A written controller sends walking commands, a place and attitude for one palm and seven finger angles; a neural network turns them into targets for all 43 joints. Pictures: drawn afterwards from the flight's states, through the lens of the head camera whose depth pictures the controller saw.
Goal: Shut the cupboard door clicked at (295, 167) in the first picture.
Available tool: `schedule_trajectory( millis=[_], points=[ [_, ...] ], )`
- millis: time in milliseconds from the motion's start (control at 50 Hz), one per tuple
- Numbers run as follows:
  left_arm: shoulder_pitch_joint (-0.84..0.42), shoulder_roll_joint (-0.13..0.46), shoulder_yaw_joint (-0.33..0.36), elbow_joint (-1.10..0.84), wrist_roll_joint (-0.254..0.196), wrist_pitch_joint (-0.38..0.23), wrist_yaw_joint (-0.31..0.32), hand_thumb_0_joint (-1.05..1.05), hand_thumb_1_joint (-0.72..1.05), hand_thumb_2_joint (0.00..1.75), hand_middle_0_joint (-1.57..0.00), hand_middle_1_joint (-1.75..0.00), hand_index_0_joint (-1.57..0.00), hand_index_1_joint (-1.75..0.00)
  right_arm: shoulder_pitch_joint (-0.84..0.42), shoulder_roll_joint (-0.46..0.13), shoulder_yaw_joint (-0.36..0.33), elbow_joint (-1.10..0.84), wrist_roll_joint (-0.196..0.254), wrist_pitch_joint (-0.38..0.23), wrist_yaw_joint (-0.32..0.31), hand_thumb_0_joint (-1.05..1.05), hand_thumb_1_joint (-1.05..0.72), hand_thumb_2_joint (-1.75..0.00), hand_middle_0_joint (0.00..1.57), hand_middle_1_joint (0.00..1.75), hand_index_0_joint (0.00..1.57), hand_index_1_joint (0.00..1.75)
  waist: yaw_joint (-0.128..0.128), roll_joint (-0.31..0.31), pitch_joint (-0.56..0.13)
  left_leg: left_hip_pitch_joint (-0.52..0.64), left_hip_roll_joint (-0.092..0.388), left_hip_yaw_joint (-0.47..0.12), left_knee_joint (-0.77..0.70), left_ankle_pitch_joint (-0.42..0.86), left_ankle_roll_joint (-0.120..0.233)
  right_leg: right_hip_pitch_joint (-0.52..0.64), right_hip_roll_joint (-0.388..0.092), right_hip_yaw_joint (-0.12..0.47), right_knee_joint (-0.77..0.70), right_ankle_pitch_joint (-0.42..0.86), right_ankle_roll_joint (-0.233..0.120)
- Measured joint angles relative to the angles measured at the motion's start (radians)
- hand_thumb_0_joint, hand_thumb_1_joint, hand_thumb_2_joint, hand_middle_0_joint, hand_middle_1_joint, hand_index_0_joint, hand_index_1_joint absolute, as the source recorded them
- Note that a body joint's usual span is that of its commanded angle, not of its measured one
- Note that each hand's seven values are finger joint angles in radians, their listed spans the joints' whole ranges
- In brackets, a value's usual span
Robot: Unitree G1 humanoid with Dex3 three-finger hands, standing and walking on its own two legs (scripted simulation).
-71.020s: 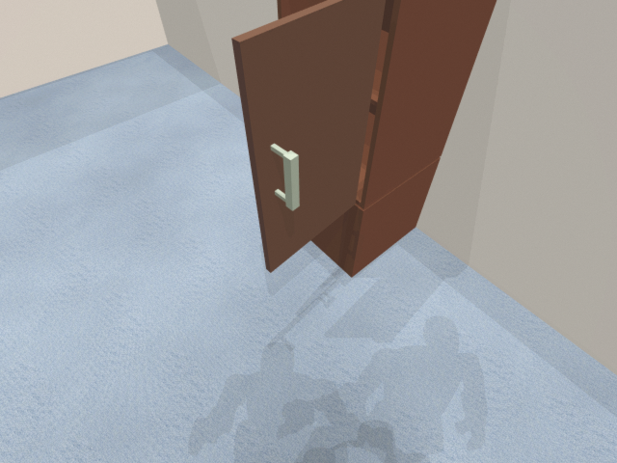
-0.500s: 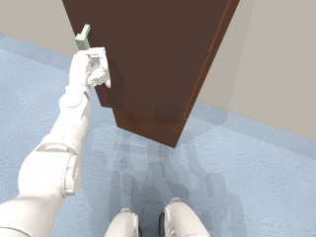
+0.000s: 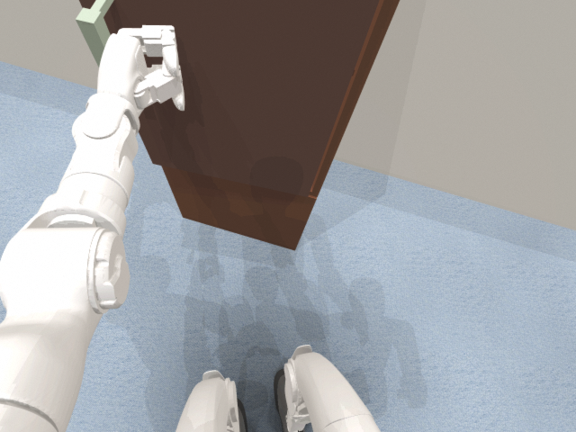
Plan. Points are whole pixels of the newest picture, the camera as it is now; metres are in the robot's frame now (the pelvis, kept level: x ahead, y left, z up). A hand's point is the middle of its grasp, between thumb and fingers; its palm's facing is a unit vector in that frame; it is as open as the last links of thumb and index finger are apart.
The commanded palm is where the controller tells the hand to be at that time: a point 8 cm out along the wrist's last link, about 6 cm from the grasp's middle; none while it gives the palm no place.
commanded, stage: push the door shut along its arc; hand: left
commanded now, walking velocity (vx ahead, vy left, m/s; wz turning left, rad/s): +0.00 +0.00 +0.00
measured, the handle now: (116, 53) +0.61 +0.13 +0.08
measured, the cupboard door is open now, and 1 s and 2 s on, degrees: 5 0 0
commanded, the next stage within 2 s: pull the fist back off the door in 0.54 s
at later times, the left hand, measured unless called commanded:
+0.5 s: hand (187, 58) +0.58 +0.04 +0.09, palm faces -0.35 -0.94 -0.04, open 2.9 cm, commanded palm +0.61 +0.05 +0.08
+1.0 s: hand (205, 56) +0.59 +0.02 +0.09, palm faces +0.10 -0.99 -0.05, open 3.2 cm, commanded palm +0.57 +0.04 +0.08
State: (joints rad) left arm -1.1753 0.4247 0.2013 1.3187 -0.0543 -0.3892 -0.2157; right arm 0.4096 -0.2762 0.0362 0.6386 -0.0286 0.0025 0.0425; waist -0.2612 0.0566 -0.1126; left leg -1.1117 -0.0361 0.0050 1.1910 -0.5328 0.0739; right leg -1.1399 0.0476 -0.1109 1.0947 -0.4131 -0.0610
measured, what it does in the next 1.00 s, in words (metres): stands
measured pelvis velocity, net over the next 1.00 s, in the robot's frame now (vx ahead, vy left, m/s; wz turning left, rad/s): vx -0.02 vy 0.00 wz -0.01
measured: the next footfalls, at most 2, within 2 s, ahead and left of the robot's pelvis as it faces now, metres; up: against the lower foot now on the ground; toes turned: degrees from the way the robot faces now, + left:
none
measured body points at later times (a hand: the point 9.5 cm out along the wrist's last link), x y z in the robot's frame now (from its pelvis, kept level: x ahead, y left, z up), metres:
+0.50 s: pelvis -0.01 -0.01 -0.02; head +0.18 +0.02 +0.39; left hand +0.60 +0.10 +0.10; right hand -0.08 -0.26 -0.10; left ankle +0.01 +0.07 -0.64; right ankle +0.05 -0.09 -0.64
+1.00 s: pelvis -0.02 +0.00 -0.02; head +0.15 +0.02 +0.39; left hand +0.58 +0.07 +0.10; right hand -0.10 -0.24 -0.12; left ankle +0.01 +0.07 -0.64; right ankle +0.05 -0.09 -0.64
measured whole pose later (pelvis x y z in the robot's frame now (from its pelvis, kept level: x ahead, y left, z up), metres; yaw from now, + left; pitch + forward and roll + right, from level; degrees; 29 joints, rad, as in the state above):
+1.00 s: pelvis -0.02 +0.00 -0.02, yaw +0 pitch +31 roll -4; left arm -1.45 0.39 0.26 1.52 0.17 -0.39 0.36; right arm 0.45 -0.24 0.03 0.69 -0.14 -0.08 0.15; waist -0.36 0.07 -0.14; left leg -1.31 -0.03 -0.01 1.29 -0.52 0.07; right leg -1.32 0.05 -0.14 1.16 -0.39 -0.07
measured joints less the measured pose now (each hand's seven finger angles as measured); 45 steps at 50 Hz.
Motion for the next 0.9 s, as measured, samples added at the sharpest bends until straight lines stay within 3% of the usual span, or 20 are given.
schedule_trajectory(
  millis=[80,220,660,700,780,840,900],
  points=[
    [-0.050,0.021,0.026,0.019,0.014,0.024,-0.007,0.02,0.90,0.90,-1.30,-1.50,-1.30,-1.50,0.004,-0.002,0.005,-0.011,-0.004,0.001,-0.001,0.00,-0.91,-0.90,0.20,0.30,0.20,0.30,-0.022,0.003,-0.001,-0.022,0.006,0.004,0.011,-0.006,0.000,-0.024,0.006,0.003,0.009,-0.002,-0.001],
    [-0.103,0.068,0.048,0.045,0.034,0.048,-0.037,-0.01,0.86,0.92,-1.30,-1.50,-1.30,-1.50,0.029,-0.001,0.014,-0.018,-0.006,0.002,-0.003,0.00,-0.91,-0.90,0.20,0.30,0.20,0.30,-0.036,0.004,0.002,-0.056,0.014,0.007,0.032,-0.015,-0.002,-0.061,0.013,0.004,0.028,-0.006,-0.005],
    [-0.287,0.132,-0.077,0.119,0.034,0.147,-0.089,0.02,0.87,0.99,-1.30,-1.50,-1.31,-1.50,0.031,0.001,0.018,0.050,-0.025,-0.068,-0.022,0.00,-0.91,-0.90,0.20,0.30,0.20,0.30,-0.078,-0.002,0.003,-0.171,0.010,-0.037,0.101,-0.007,-0.011,-0.149,0.004,-0.045,0.065,0.003,-0.016],
    [-0.290,0.095,-0.028,0.126,0.042,0.146,-0.019,0.03,0.82,0.99,-1.30,-1.50,-1.31,-1.50,0.045,-0.002,0.015,0.044,-0.040,-0.077,-0.020,0.00,-0.91,-0.90,0.20,0.30,0.20,0.30,-0.066,0.005,-0.007,-0.185,0.009,-0.041,0.107,-0.007,-0.011,-0.160,0.004,-0.049,0.066,0.005,-0.014],
    [-0.290,-0.013,0.055,0.144,0.073,0.121,0.300,0.00,0.67,0.96,-1.30,-1.50,-1.30,-1.50,0.055,0.004,0.012,0.042,-0.085,-0.086,0.027,0.00,-0.91,-0.90,0.20,0.30,0.20,0.30,-0.049,0.005,-0.020,-0.193,0.003,-0.039,0.103,0.002,-0.011,-0.167,-0.004,-0.047,0.066,0.011,-0.007],
    [-0.291,-0.062,0.087,0.171,0.134,0.071,0.510,-0.01,0.66,0.96,-1.29,-1.50,-1.30,-1.50,0.046,0.015,0.007,0.044,-0.116,-0.092,0.072,0.00,-0.91,-0.90,0.20,0.30,0.20,0.30,-0.059,0.004,-0.032,-0.203,0.001,-0.035,0.102,0.009,-0.010,-0.178,-0.007,-0.043,0.068,0.016,-0.004],
    [-0.288,-0.059,0.078,0.195,0.208,0.023,0.596,0.01,0.72,0.98,-1.29,-1.50,-1.30,-1.50,0.036,0.027,-0.001,0.046,-0.126,-0.094,0.101,0.00,-0.91,-0.90,0.20,0.30,0.20,0.30,-0.082,0.006,-0.038,-0.209,0.001,-0.030,0.105,0.011,-0.008,-0.187,-0.007,-0.039,0.074,0.019,-0.005]
  ],
)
